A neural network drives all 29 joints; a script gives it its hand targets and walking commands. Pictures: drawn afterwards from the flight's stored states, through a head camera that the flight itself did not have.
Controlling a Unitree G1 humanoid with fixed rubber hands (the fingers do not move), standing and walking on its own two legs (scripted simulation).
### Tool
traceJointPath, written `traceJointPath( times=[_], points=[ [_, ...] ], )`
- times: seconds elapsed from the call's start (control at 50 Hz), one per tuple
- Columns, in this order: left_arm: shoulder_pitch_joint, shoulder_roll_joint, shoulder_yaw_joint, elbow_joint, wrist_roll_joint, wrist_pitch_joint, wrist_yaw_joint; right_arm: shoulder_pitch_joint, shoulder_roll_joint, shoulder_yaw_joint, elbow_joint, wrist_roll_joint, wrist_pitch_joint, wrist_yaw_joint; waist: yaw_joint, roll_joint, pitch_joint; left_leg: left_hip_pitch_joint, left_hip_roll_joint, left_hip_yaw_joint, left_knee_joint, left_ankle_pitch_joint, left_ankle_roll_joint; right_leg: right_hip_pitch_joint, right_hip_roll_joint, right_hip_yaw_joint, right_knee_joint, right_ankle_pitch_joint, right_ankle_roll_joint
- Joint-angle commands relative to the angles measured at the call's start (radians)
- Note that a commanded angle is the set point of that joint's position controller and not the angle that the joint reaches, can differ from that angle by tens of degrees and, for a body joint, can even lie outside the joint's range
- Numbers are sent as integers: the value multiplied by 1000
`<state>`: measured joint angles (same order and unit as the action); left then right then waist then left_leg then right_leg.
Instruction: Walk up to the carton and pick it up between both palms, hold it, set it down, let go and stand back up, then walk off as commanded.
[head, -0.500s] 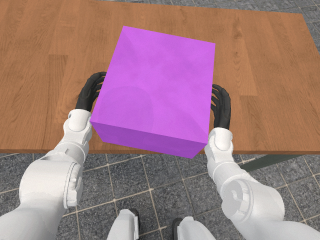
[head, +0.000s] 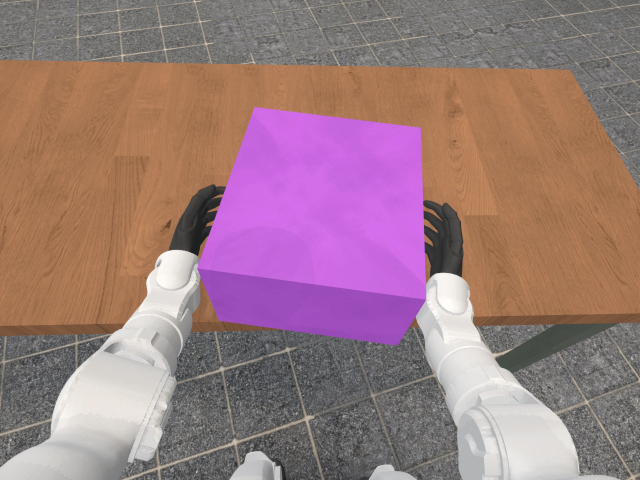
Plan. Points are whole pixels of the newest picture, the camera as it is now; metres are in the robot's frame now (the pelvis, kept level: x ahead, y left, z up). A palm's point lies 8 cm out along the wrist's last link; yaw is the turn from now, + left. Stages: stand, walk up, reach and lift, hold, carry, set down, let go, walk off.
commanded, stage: reach and lift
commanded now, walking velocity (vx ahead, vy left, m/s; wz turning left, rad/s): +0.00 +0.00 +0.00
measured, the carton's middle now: (322, 221) +0.45 -0.02 -0.01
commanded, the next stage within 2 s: none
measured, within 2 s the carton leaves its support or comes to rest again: neither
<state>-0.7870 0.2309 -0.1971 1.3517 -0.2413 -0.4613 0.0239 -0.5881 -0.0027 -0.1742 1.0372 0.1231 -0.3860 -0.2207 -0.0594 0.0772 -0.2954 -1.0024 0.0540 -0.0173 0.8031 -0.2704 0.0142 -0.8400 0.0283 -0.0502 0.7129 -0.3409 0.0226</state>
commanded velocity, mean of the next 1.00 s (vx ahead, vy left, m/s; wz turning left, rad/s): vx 0.00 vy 0.00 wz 0.00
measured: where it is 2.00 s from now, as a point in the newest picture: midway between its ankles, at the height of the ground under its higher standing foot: outside the picture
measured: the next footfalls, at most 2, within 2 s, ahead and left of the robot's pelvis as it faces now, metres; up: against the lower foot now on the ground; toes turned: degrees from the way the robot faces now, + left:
none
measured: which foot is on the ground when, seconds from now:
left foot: down 0.00-1.00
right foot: down 0.00-1.00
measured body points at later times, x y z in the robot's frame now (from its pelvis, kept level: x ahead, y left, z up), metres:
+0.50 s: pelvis -0.01 -0.02 +0.02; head -0.02 +0.00 +0.47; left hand +0.40 +0.16 +0.11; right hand +0.39 -0.18 +0.13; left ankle +0.04 +0.10 -0.70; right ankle -0.02 -0.14 -0.70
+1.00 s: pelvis +0.00 -0.02 +0.04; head -0.02 -0.02 +0.49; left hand +0.40 +0.15 +0.15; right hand +0.39 -0.19 +0.14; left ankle +0.04 +0.10 -0.70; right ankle -0.02 -0.14 -0.70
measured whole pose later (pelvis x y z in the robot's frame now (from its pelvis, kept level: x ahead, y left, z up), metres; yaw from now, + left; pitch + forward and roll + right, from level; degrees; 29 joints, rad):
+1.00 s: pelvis +0.00 -0.02 +0.04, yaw +3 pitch +9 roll -1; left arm -0.58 0.20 -0.03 0.71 -0.16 0.21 0.08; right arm -0.54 -0.09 -0.08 0.65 0.22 0.21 -0.25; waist -0.06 0.04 -0.24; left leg -0.48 0.01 -0.01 0.47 -0.15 0.00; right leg -0.36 0.00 -0.05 0.46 -0.27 0.01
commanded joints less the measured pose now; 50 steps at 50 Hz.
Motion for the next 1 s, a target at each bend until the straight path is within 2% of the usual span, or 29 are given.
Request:
traceJointPath(
  times=[0.0, 0.04, 0.06, 0.08, 0.14, 0.2, 0.22, 0.24, 0.28, 0.32, 0.38, 0.4, 0.42, 0.44, 0.5, 0.52, 0.56, 0.58, 0.64, 0.68, 0.7, 0.74, 0.76, 0.8, 0.86, 0.9, 0.92, 0.96, 0.98],
  points=[
    [-693, -865, -318, -702, -13, -63, -87, -687, 809, 746, -562, 12, 56, 170, 20, 94, -996, 914, -49, -98, 25, 779, -75, 294, 72, 28, -87, 608, 10],
    [-703, -892, -342, -792, -42, -38, -79, -699, 808, 758, -624, 20, 121, 166, -2, 71, -937, 887, -50, -107, -12, 689, -69, 324, 67, 35, -110, 540, 14],
    [-703, -888, -365, -839, -64, -16, -82, -716, 813, 788, -689, 53, 140, 168, 17, 91, -944, 903, -56, -97, -21, 653, -68, 331, 58, 42, -105, 536, 7],
    [-675, -863, -340, -770, -54, -1, -79, -739, 817, 776, -708, 45, 156, 163, 28, 32, -923, 850, -55, -96, -31, 592, -54, 350, 60, 48, -112, 500, 5],
    [-695, -878, -358, -970, -83, 49, -64, -716, 812, 821, -806, 86, 235, 169, 37, 24, -945, 887, -62, -110, -73, 612, -50, 412, 56, 53, -106, 547, 14],
    [-747, -842, -322, -967, -76, 118, -64, -761, 804, 827, -856, 116, 312, 169, 68, -15, -852, 826, -75, -95, -104, 503, -34, 440, 38, 82, -126, 515, 15],
    [-717, -841, -282, -915, -54, 145, -69, -764, 786, 805, -856, 100, 340, 175, 74, -45, -794, 826, -76, -93, -137, 443, -20, 448, 33, 82, -150, 419, 17],
    [-776, -818, -274, -912, -60, 170, -81, -796, 760, 769, -875, 90, 362, 169, 37, -68, -759, 822, -78, -93, -164, 369, -15, 442, 27, 74, -163, 346, 26],
    [-793, -822, -242, -930, -51, 199, -83, -833, 774, 752, -852, 99, 395, 166, 62, -77, -747, 837, -74, -83, -175, 377, -7, 446, 19, 89, -173, 348, 15],
    [-893, -797, -225, -1007, -50, 218, -90, -829, 776, 699, -819, 64, 424, 158, 36, -52, -722, 833, -82, -66, -202, 342, -13, 460, 18, 83, -185, 306, 20],
    [-930, -782, -186, -951, -14, 272, -94, -836, 766, 609, -710, 63, 465, 162, 10, -17, -650, 908, -84, -56, -234, 336, -24, 405, 19, 60, -226, 258, 6],
    [-943, -748, -157, -907, 6, 289, -92, -838, 730, 565, -637, 57, 481, 160, 16, 2, -591, 929, -77, -50, -244, 312, -32, 384, 16, 56, -230, 214, 2],
    [-949, -732, -109, -953, 16, 298, -96, -813, 745, 574, -624, 53, 493, 157, 43, -39, -606, 931, -83, -43, -246, 331, -18, 417, 10, 70, -241, 234, -6],
    [-934, -755, -107, -920, 42, 300, -94, -752, 723, 535, -524, 20, 502, 161, -6, -21, -562, 965, -75, -51, -277, 323, -33, 417, 13, 68, -265, 256, -8],
    [-919, -726, -49, -827, 92, 341, -110, -741, 699, 472, -417, 10, 513, 156, -3, -17, -425, 998, -82, -30, -303, 306, -32, 380, 17, 60, -315, 174, -23],
    [-966, -716, -31, -830, 102, 347, -117, -707, 694, 432, -305, -6, 523, 160, -23, -5, -360, 1016, -82, -26, -328, 293, -32, 375, 26, 50, -334, 152, -22],
    [-993, -725, -54, -820, 92, 350, -122, -778, 699, 425, -334, 15, 491, 160, -31, 6, -408, 1050, -78, -18, -326, 331, -40, 354, 33, 49, -349, 164, -41],
    [-960, -735, -26, -838, 111, 350, -122, -729, 707, 414, -321, 9, 483, 165, -2, 44, -426, 1084, -77, -14, -323, 385, -42, 358, 29, 49, -359, 194, -51],
    [-857, -759, -7, -760, 152, 366, -132, -759, 685, 433, -349, 36, 467, 160, -21, 13, -367, 1087, -80, -22, -327, 411, -46, 446, 27, 47, -367, 288, -30],
    [-845, -788, -50, -823, 120, 361, -132, -788, 704, 494, -467, 63, 448, 162, 9, 23, -465, 1121, -84, -22, -318, 518, -51, 474, 39, 53, -360, 382, -33],
    [-869, -755, -17, -840, 118, 365, -128, -799, 714, 518, -471, 74, 467, 158, 22, -29, -416, 1088, -85, -25, -326, 473, -33, 495, 23, 66, -368, 369, -26],
    [-841, -797, -63, -921, 114, 364, -120, -824, 723, 571, -563, 111, 455, 161, 27, -17, -496, 1129, -80, -35, -316, 561, -45, 552, 30, 65, -356, 481, -8],
    [-823, -831, -75, -983, 116, 377, -103, -808, 711, 586, -570, 127, 459, 165, 27, 38, -515, 1171, -78, -47, -306, 636, -56, 540, 41, 63, -351, 497, -7],
    [-759, -861, -148, -1080, 69, 416, -81, -858, 698, 674, -735, 190, 472, 165, 41, 43, -572, 1209, -73, -64, -270, 752, -72, 565, 52, 62, -349, 541, 3],
    [-691, -859, -156, -1213, 75, 488, -73, -844, 661, 705, -847, 222, 502, 165, 59, 5, -557, 1199, -78, -66, -283, 751, -64, 605, 48, 64, -361, 573, 9],
    [-556, -879, -130, -1180, 109, 562, -66, -844, 649, 744, -915, 230, 543, 167, 94, -42, -475, 1154, -84, -65, -316, 690, -46, 642, 44, 83, -374, 577, 16],
    [-562, -893, -160, -1292, 81, 574, -65, -798, 641, 737, -946, 234, 548, 166, 82, -38, -530, 1167, -85, -66, -308, 758, -56, 655, 52, 79, -356, 624, 13],
    [-524, -845, -113, -1240, 108, 615, -73, -760, 622, 727, -936, 235, 588, 150, 61, -91, -461, 1150, -89, -64, -320, 683, -50, 675, 49, 82, -364, 643, 25],
    [-527, -865, -130, -1261, 104, 639, -75, -806, 618, 722, -981, 241, 598, 155, 81, -74, -456, 1140, -88, -58, -338, 647, -44, 659, 49, 80, -372, 588, 24]
  ],
)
